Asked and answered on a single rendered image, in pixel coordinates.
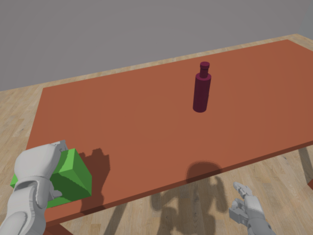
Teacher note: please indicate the table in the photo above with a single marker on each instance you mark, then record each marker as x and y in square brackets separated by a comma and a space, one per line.
[138, 135]

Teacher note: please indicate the sponge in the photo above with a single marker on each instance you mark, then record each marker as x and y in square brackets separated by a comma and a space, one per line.
[71, 177]

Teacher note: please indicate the robot left forearm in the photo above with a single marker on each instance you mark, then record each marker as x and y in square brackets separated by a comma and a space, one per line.
[26, 207]

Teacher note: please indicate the robot left hand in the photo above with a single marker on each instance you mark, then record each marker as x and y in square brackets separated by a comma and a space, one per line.
[40, 161]

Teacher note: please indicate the robot right forearm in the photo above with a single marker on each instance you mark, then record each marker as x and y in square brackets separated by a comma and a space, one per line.
[257, 226]

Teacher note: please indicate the robot right hand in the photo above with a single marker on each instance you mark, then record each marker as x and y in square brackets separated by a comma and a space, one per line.
[243, 211]

